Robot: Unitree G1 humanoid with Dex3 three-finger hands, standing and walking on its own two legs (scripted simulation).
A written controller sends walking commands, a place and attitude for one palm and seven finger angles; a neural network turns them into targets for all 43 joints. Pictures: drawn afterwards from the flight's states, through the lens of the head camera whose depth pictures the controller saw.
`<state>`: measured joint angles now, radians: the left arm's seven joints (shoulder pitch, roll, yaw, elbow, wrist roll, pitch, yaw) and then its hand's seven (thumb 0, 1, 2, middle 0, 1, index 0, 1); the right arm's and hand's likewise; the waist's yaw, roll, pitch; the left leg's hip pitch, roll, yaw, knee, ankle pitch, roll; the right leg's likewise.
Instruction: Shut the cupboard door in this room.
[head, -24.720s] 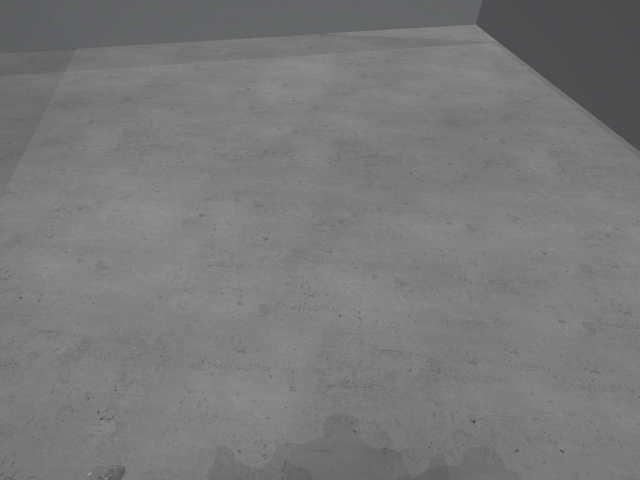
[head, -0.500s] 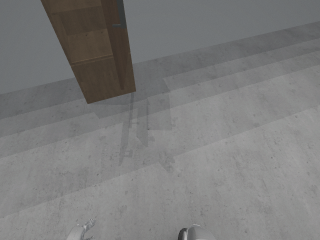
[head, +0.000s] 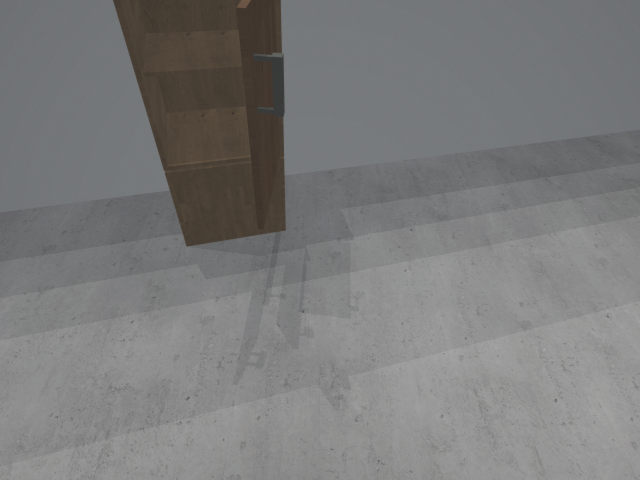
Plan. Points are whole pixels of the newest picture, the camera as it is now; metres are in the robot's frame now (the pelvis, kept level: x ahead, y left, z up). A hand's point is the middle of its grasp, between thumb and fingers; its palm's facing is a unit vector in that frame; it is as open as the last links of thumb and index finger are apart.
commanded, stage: stand and wait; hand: left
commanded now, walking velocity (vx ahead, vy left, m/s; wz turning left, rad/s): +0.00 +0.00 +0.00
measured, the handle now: (269, 85) +0.89 +0.20 +0.07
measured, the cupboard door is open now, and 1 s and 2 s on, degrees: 71 71 71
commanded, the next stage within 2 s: look at it before walking up in 0.68 s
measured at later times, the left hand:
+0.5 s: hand out of the picture +0.02 +0.18 -0.18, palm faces +0.01 -0.99 -0.17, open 7.4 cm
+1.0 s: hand out of the picture +0.03 +0.18 -0.18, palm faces +0.00 -0.99 -0.17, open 7.4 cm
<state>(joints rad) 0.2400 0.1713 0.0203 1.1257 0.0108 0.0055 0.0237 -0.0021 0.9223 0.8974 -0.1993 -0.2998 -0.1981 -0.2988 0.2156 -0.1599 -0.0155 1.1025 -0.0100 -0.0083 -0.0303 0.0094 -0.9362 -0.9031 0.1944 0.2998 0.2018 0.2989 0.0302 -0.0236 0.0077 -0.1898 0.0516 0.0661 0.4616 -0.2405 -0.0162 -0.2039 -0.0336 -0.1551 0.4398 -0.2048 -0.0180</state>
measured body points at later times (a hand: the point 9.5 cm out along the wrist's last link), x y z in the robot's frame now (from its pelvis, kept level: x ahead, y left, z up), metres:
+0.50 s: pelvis +0.04 +0.03 +0.00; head +0.05 +0.03 +0.45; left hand +0.02 +0.24 -0.16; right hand +0.01 -0.18 -0.16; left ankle +0.01 +0.13 -0.74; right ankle +0.02 -0.10 -0.74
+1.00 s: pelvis +0.05 +0.03 +0.00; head +0.06 +0.03 +0.45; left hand +0.03 +0.23 -0.16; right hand +0.02 -0.19 -0.16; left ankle +0.01 +0.13 -0.74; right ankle +0.02 -0.10 -0.74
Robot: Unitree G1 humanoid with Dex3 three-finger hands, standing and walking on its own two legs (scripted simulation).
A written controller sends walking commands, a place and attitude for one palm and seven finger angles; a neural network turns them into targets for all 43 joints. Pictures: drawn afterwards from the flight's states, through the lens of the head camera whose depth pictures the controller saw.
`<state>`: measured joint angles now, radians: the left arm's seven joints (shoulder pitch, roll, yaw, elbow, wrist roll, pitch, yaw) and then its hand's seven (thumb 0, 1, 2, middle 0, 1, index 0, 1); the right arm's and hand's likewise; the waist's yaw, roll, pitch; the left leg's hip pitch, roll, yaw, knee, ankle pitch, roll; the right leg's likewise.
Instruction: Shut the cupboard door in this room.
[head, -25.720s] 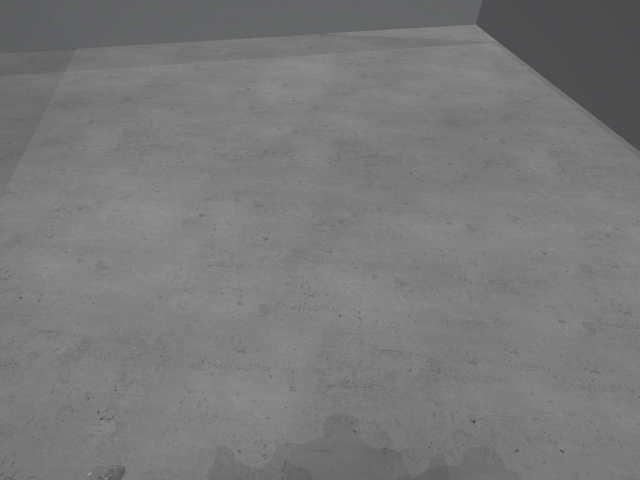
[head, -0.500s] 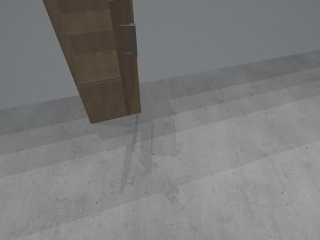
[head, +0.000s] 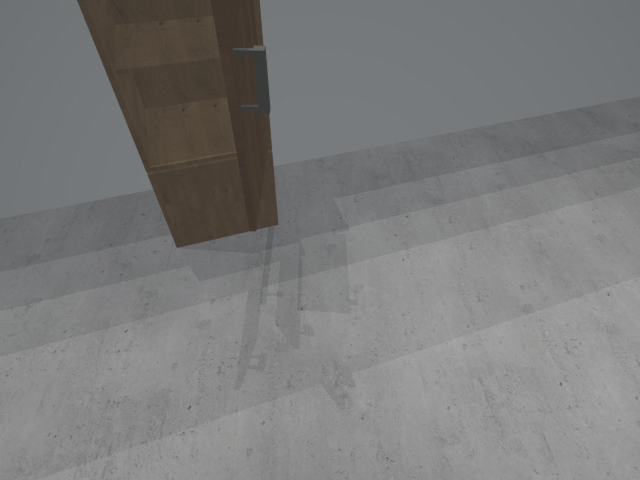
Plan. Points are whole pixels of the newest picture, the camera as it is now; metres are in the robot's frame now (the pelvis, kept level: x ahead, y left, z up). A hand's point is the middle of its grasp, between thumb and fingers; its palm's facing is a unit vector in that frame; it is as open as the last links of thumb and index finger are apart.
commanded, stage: look at it before walking up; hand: left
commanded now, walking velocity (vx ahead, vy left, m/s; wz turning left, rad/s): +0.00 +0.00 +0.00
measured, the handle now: (252, 81) +0.84 +0.20 +0.07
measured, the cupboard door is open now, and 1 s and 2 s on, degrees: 71 71 71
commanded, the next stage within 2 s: walk around to get in front in 0.32 s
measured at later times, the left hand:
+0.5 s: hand out of the picture +0.00 +0.18 -0.18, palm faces +0.03 -0.98 -0.22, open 7.4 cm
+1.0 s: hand out of the picture +0.05 +0.13 -0.17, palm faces -0.17 -0.94 -0.28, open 7.4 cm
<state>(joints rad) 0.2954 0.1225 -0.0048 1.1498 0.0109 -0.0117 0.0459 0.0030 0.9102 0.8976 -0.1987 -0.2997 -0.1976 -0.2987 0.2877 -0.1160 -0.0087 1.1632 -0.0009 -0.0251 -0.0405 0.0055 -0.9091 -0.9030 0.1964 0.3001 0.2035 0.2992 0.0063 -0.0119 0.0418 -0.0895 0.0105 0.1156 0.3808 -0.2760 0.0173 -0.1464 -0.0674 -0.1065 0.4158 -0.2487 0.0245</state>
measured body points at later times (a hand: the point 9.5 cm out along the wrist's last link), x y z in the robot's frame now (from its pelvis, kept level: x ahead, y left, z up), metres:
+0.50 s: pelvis -0.01 -0.01 +0.00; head +0.01 -0.01 +0.45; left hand -0.01 +0.23 -0.16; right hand +0.00 -0.23 -0.16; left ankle -0.04 +0.10 -0.74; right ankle -0.02 -0.13 -0.74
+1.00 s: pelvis -0.03 -0.06 -0.01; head +0.03 -0.10 +0.43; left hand +0.06 +0.18 -0.14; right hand +0.02 -0.33 -0.17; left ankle -0.03 +0.11 -0.66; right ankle -0.03 -0.12 -0.74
